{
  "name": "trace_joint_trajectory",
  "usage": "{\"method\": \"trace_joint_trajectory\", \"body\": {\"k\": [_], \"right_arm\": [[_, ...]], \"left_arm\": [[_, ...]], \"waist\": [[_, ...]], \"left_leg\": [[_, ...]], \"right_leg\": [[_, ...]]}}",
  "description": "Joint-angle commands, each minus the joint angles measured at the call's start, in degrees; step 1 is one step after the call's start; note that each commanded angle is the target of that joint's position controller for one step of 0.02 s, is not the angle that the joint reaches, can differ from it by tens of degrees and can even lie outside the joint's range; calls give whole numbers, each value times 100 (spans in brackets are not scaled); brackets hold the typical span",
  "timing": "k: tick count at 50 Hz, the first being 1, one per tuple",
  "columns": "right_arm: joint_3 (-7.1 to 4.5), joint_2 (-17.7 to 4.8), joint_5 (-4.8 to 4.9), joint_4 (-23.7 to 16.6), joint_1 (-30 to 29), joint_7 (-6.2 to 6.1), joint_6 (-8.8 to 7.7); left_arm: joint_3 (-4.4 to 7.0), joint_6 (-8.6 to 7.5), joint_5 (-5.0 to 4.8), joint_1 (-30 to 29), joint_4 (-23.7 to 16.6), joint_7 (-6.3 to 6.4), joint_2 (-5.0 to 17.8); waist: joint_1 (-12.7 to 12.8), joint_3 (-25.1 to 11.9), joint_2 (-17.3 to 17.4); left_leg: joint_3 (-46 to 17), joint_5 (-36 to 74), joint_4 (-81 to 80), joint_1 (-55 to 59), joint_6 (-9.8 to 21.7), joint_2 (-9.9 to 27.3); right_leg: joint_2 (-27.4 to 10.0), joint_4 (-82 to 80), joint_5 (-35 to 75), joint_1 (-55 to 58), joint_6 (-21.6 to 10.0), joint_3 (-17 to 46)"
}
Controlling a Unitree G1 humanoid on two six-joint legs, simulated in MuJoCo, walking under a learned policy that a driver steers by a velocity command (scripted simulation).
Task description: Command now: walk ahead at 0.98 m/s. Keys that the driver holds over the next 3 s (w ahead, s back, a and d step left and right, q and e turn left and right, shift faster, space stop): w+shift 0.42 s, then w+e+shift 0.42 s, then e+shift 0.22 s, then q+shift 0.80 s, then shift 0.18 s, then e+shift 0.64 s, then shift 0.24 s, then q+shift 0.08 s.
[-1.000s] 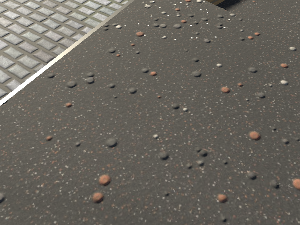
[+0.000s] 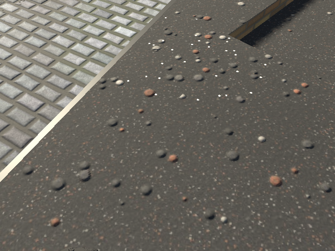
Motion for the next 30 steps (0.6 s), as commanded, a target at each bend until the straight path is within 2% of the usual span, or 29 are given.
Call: {"method": "trace_joint_trajectory", "body": {"k": [1,3,4,5,6,7,8,9,10,11,12,14,15,16,19,21,22,23,24,26,27,28,29,30], "right_arm": [[-66,-789,49,-303,-69,-76,-149],[-68,-1001,-22,-259,52,-123,-97],[-90,-1147,-90,-232,54,-183,-44],[-128,-1291,-174,-199,1,-247,40],[-172,-1419,-246,-213,-174,-299,129],[-193,-1418,-250,-293,-486,-304,174],[-84,-827,-273,-494,-570,-235,120],[27,-234,208,-675,255,-71,12],[-45,-805,129,-796,-591,-151,-6],[-71,-860,94,-961,-1203,-134,-22],[-40,-707,21,-995,-1394,-108,1],[42,-397,-198,-1052,-1283,30,183],[62,-302,-237,-1102,-1372,87,257],[84,-287,-264,-1227,-1541,137,300],[134,-471,-275,-1720,-2796,183,296],[216,-418,-205,-1897,-3284,244,239],[253,-383,-175,-1988,-3582,271,217],[262,-398,-141,-2065,-3727,271,202],[239,-511,-115,-2087,-3803,240,209],[165,-783,-148,-2137,-3678,143,198],[86,-984,-172,-2065,-3312,77,195],[-21,-1226,-156,-1861,-2524,-10,185],[-123,-1397,-152,-1511,-1342,-105,174],[-266,-1813,-269,-1306,-331,-228,183]], "left_arm": [[-38,-56,-77,-757,-449,-12,228],[3,-72,-65,-713,-468,63,380],[48,-69,-57,-454,-432,106,505],[120,-72,-61,218,-274,164,681],[231,-69,-71,1293,48,246,908],[356,-50,-2,2416,383,345,1140],[490,-22,111,3213,525,434,1615],[539,-29,189,2813,534,336,1659],[504,-47,85,2230,484,251,1176],[417,-112,41,1923,527,223,831],[342,-156,88,1772,630,196,524],[242,-244,38,1824,818,263,320],[219,-295,-46,1901,906,280,293],[239,-346,-95,1976,948,280,459],[231,-425,-131,2293,984,224,584],[217,-479,-189,2396,982,216,609],[210,-500,-246,2635,1046,232,650],[228,-507,-255,2709,1059,253,822],[229,-491,-252,2784,1088,270,892],[262,-443,-184,2747,1069,302,1178],[290,-402,-136,2741,1069,338,1336],[324,-328,-65,2675,1073,380,1483],[357,-250,-28,2455,1037,416,1583],[293,-239,25,2416,903,409,1194]], "waist": [[182,970,168],[256,607,430],[444,292,653],[799,-112,840],[1292,-663,957],[1842,-1118,874],[1851,-1672,-31],[937,-2291,-1749],[999,-1392,-504],[910,-679,9],[653,-208,569],[223,77,331],[144,256,212],[84,405,65],[308,894,156],[410,963,130],[548,971,133],[574,961,-18],[616,903,-20],[450,542,-194],[242,155,-353],[-144,-348,-520],[-751,-891,-490],[-1034,-1552,-250]], "left_leg": [[-375,3882,-967,-1073,376,1435],[-244,6187,-279,-89,260,1548],[-239,7249,313,291,215,1666],[-242,7856,1266,457,192,1764],[-212,7839,2573,332,213,1819],[-123,6758,4189,-508,249,1651],[-178,2885,6386,-2010,371,1050],[-925,-955,8187,-4403,171,84],[-1096,-268,8006,-5070,386,634],[-1020,221,7614,-5055,398,833],[-1031,344,7263,-4756,391,1020],[-1057,336,6805,-4304,232,1270],[-983,348,6655,-4369,153,1355],[-891,419,6428,-4592,61,1458],[-364,1331,5094,-4944,-105,1539],[-53,2284,3707,-4208,-75,1375],[136,2636,3262,-3812,-30,1213],[89,2900,2907,-3564,5,1140],[138,2963,2690,-3560,19,1018],[99,2471,2326,-3325,112,724],[31,2021,2290,-2908,156,533],[-124,1521,2315,-2112,210,425],[-210,1282,2133,-900,218,527],[-1057,27,2491,490,240,1465]], "right_leg": [[413,-1046,549,1175,-149,-444],[846,-1317,60,1461,-286,-656],[1066,-1347,-398,1756,-356,-661],[1214,-1371,-796,2387,-446,-557],[1266,-1449,-1147,3399,-553,-423],[935,-1597,-1435,4747,-697,-139],[-439,-1202,-2865,6067,-799,1357],[-1621,-2515,-4120,7424,-1678,5003],[-1230,-3016,-4216,6761,-1374,4532],[-1068,-3128,-3460,5806,-1228,3578],[-800,-3306,-2798,4909,-1022,2931],[-448,-3564,-2603,3843,-817,2205],[-268,-3727,-2550,3608,-722,1919],[-299,-3893,-2401,3467,-754,1769],[83,-4269,-958,3191,-712,981],[307,-4372,141,2943,-542,540],[260,-4576,607,2957,-508,572],[111,-4696,881,3178,-519,667],[79,-4646,1468,3658,-504,673],[-86,-3956,3225,4677,-496,698],[-176,-3325,4080,5056,-436,769],[-210,-2312,4392,5139,-375,840],[-64,-855,3724,4695,-330,794],[207,921,2095,3558,-353,762]]}}
Next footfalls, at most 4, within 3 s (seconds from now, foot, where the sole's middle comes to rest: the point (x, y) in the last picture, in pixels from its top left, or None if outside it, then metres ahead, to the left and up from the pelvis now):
0.14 right None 0.35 -0.08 -0.77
0.60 left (140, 180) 0.81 0.10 -0.77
1.04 right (187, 120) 1.16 -0.14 -0.77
1.64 left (150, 102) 1.31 0.04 -0.77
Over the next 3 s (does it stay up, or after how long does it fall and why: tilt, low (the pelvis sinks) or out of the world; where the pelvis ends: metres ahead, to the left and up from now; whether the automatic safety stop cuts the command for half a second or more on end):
stays up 1.26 -0.09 0.00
